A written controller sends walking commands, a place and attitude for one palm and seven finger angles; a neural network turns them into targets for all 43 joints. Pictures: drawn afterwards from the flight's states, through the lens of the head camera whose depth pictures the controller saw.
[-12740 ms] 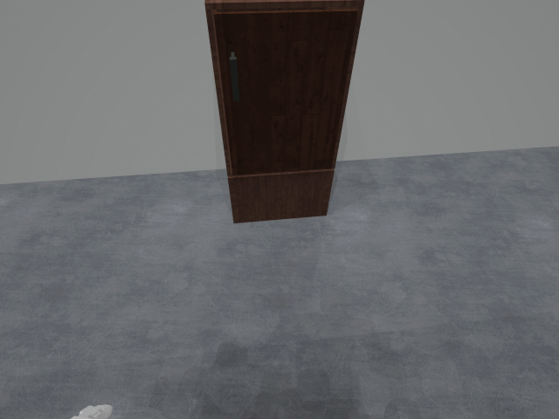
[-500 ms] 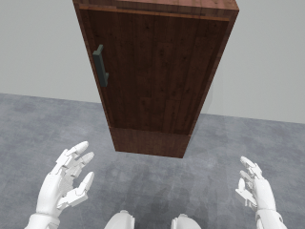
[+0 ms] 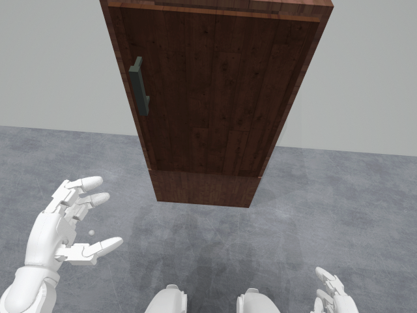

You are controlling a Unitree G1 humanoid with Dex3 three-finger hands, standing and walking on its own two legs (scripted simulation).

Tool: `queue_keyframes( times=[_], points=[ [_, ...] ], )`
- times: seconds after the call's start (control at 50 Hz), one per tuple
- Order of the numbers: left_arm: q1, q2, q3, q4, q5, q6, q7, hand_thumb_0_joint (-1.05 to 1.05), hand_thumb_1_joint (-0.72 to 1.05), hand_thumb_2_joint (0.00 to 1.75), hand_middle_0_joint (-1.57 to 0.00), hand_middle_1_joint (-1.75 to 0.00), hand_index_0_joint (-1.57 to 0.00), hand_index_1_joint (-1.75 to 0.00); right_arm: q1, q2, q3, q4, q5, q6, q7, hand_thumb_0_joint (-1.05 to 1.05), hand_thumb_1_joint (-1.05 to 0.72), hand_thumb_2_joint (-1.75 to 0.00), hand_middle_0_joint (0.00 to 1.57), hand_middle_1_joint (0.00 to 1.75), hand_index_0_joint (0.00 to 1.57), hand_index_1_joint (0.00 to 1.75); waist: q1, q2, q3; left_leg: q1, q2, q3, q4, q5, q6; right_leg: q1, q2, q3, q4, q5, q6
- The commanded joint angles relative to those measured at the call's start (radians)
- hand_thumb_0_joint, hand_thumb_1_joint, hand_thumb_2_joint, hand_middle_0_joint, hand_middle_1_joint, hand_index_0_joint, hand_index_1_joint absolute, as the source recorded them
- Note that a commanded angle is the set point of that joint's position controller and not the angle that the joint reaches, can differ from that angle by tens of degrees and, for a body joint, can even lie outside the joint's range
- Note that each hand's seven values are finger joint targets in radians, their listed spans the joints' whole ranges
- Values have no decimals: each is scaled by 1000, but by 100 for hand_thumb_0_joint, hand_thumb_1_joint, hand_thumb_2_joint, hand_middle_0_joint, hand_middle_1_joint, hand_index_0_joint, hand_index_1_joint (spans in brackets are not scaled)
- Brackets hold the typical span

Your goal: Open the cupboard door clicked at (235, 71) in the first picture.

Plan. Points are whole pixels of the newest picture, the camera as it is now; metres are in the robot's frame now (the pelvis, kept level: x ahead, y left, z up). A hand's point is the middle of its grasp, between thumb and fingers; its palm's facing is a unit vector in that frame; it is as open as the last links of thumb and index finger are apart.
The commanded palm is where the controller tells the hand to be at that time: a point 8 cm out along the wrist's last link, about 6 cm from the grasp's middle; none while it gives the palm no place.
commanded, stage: raise the hand with hooked fingers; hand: left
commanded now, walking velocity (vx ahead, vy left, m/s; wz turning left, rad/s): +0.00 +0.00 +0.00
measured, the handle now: (141, 87) +0.59 +0.19 +0.06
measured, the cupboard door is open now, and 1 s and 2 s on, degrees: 0 0 0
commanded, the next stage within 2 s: move the hooked fingers beside the handle in 1.20 s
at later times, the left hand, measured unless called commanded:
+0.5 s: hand (65, 201) +0.29 +0.26 +0.07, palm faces +0.00 -1.00 -0.05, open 13.8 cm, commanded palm +0.26 +0.31 +0.07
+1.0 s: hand (68, 184) +0.31 +0.26 +0.08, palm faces -0.02 -1.00 -0.04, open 14.0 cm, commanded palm +0.28 +0.31 +0.08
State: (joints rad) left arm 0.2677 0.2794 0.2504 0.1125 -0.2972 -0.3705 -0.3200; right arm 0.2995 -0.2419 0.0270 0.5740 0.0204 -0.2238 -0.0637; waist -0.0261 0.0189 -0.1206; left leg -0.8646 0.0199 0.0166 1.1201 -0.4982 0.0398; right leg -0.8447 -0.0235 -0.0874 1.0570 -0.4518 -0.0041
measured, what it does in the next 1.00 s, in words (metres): stands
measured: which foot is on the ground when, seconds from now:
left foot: down 0.00-1.00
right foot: down 0.00-1.00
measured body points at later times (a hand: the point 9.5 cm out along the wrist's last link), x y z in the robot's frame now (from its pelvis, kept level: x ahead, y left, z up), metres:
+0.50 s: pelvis +0.02 +0.01 +0.02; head +0.08 +0.03 +0.46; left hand +0.28 +0.31 +0.07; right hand +0.20 -0.22 -0.06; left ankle +0.03 +0.09 -0.66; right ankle +0.04 -0.12 -0.66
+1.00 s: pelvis +0.02 -0.01 +0.02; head +0.09 +0.01 +0.47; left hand +0.31 +0.31 +0.08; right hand +0.16 -0.27 -0.06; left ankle +0.03 +0.09 -0.66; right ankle +0.04 -0.12 -0.66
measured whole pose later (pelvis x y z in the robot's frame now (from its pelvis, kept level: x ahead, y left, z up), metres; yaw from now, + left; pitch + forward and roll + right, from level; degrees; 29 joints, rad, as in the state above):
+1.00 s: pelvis +0.02 -0.01 +0.02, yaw +0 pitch +13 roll -2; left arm -0.02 0.41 0.44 0.43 -0.36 -0.33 -0.53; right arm 0.30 -0.29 0.03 0.56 0.03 -0.19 -0.06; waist -0.03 0.01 -0.10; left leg -0.74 0.03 0.02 0.99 -0.47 0.03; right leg -0.72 0.00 -0.08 0.93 -0.42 -0.01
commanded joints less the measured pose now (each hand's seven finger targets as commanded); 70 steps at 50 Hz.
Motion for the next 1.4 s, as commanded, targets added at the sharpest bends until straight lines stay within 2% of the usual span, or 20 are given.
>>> queue_keyframes(
  times=[0.0, 0.04, 0.08, 0.14, 0.24, 0.28, 0.46, 0.52, 0.64, 0.68, 0.7, 0.72, 0.78, 0.9, 1.0, 1.02, 1.06, 1.28, 1.34, 1.38],
  points=[
    [-113, 157, 76, -192, -23, -83, -20, 0, -17, 44, -28, -99, -28, -99, -71, -160, -69, -169, 8, -75, -10, 0, -90, -90, 20, 30, 20, 30, 18, 53, -216, 166, -15, -77, -232, 134, -26, 120, 37, 15, -150, 24, -20],
    [-129, 179, 98, -185, -35, -77, -31, 0, -22, 42, -28, -102, -28, -102, -65, -165, -69, -165, 9, -74, -13, 0, -90, -90, 20, 30, 20, 30, 20, 41, -216, 174, -15, -80, -232, 179, -28, 141, 43, 13, -148, 61, -24],
    [-125, 193, 117, -198, -36, -74, -38, 0, -27, 40, -28, -105, -28, -105, -58, -165, -72, -164, 9, -73, -11, 0, -90, -90, 20, 30, 20, 30, 28, 65, -250, 213, -13, -79, -235, 246, -33, 160, 41, 10, -145, 115, -23],
    [-148, 200, 122, -186, -39, -59, -41, 0, -34, 37, -29, -110, -29, -110, -53, -167, -69, -159, 9, -66, -8, 0, -90, -90, 20, 30, 20, 30, 25, 105, -226, 243, -9, -85, -240, 319, -43, 159, 47, 0, -140, 162, -27],
    [-196, 224, 140, -135, -42, -34, -59, 0, -45, 32, -30, -117, -30, -117, -46, -174, -64, -162, 10, -52, -6, 0, -90, -90, 20, 30, 20, 30, 18, 92, -201, 254, -6, -91, -256, 317, -49, 161, 52, -4, -157, 164, -27],
    [-216, 231, 147, -122, -41, -26, -73, 0, -50, 30, -30, -120, -30, -120, -45, -175, -63, -166, 12, -46, -6, 0, -90, -90, 20, 30, 20, 30, 16, 98, -216, 274, -3, -89, -262, 332, -51, 164, 50, -4, -164, 172, -24],
    [-343, 307, 212, -32, -67, -2, -139, 0, -50, 30, -30, -120, -30, -120, -36, -182, -55, -154, 12, -34, -11, 0, -90, -90, 20, 30, 20, 30, 15, 93, -250, 312, -5, -84, -262, 403, -50, 205, 55, 4, -183, 237, -25],
    [-380, 331, 233, 17, -75, 3, -160, 0, -50, 30, -30, -120, -30, -120, -37, -186, -53, -153, 14, -29, -14, 0, -90, -90, 20, 30, 20, 30, 14, 67, -241, 293, -8, -80, -274, 358, -43, 219, 53, 8, -198, 218, -23],
    [-443, 397, 279, 88, -86, 5, -199, 0, -50, 30, -30, -120, -30, -120, -19, -193, -52, -145, 13, -23, -16, 0, -90, -90, 20, 30, 20, 30, 20, 95, -253, 306, -10, -71, -275, 390, -37, 248, 57, 20, -211, 248, -29],
    [-472, 404, 284, 112, -88, 5, -210, 0, -50, 30, -30, -120, -30, -120, -17, -194, -52, -142, 16, -19, -17, 0, -90, -90, 20, 30, 20, 30, 14, 96, -246, 303, -11, -67, -285, 364, -35, 246, 55, 23, -221, 235, -26],
    [-454, 379, 267, 135, -91, 8, -217, 0, -50, 30, -30, -120, -30, -120, -17, -191, -52, -146, 18, -18, -17, 0, -90, -90, 20, 30, 20, 30, 12, 86, -231, 299, -12, -62, -289, 354, -33, 246, 54, 22, -226, 232, -25],
    [-438, 369, 266, 140, -98, 7, -221, 0, -50, 30, -30, -120, -30, -120, -16, -192, -55, -149, 18, -20, -15, 0, -90, -90, 20, 30, 20, 30, 15, 59, -232, 292, -13, -62, -289, 350, -30, 256, 53, 24, -232, 236, -24],
    [-431, 377, 272, 159, -102, 7, -230, 0, -50, 30, -30, -120, -30, -120, -10, -195, -56, -153, 16, -17, -10, 0, -90, -90, 20, 30, 20, 30, 20, 51, -239, 275, -17, -51, -285, 350, -26, 275, 53, 33, -233, 251, -23],
    [-443, 410, 302, 109, -94, -28, -205, 0, -50, 30, -30, -120, -30, -120, -8, -190, -61, -157, 12, -15, -4, 0, -90, -90, 20, 30, 20, 30, 27, 93, -258, 285, -18, -48, -286, 362, -26, 283, 50, 40, -228, 257, -24],
    [-448, 393, 292, 138, -95, -37, -200, 0, -50, 30, -30, -120, -30, -120, -11, -189, -59, -152, 16, -10, -8, 0, -90, -90, 20, 30, 20, 30, 15, 64, -232, 260, -17, -42, -287, 315, -22, 280, 48, 47, -238, 230, -19],
    [-449, 383, 279, 145, -91, -36, -202, 0, -50, 30, -30, -120, -30, -120, -16, -188, -59, -152, 19, -10, -10, 0, -90, -90, 20, 30, 20, 30, 14, 88, -217, 261, -17, -41, -290, 301, -23, 269, 47, 48, -240, 217, -20],
    [-462, 388, 280, 141, -94, -34, -209, 0, -50, 30, -30, -120, -30, -120, -14, -189, -58, -151, 18, -9, -12, 0, -90, -90, 20, 30, 20, 30, 10, 61, -236, 263, -17, -42, -288, 297, -19, 280, 48, 53, -243, 220, -19],
    [-470, 383, 275, 156, -95, -29, -221, 0, -50, 30, -30, -120, -30, -120, -23, -184, -52, -152, 19, -14, -17, 0, -90, -90, 20, 30, 20, 30, 12, 71, -226, 262, -18, -43, -282, 297, -21, 273, 46, 53, -238, 225, -20],
    [-614, 384, 248, 174, -87, -31, -219, 0, -50, 30, -30, -120, -30, -120, -17, -190, -49, -133, 18, -14, -27, 0, -90, -90, 20, 30, 20, 30, -16, 55, -200, 241, -15, -48, -268, 260, -17, 235, 48, 59, -236, 193, -20],
    [-638, 399, 256, 203, -75, -32, -217, 0, -50, 30, -30, -120, -30, -120, -10, -190, -50, -126, 19, -14, -31, 0, -90, -90, 20, 30, 20, 30, -10, 84, -225, 257, -14, -49, -273, 254, -21, 229, 44, 59, -235, 182, -20]
  ],
)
